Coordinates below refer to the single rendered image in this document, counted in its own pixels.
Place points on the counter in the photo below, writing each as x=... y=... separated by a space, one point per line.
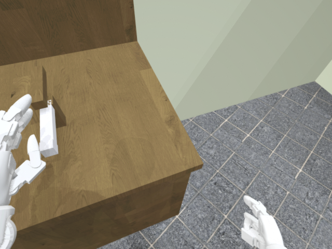
x=124 y=157

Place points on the left robot hand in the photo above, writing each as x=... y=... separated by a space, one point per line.
x=12 y=123

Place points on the tap lever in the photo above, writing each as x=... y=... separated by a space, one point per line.
x=48 y=137

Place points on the right robot hand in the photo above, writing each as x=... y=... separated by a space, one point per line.
x=264 y=230

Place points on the left robot forearm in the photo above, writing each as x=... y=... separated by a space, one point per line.
x=8 y=231

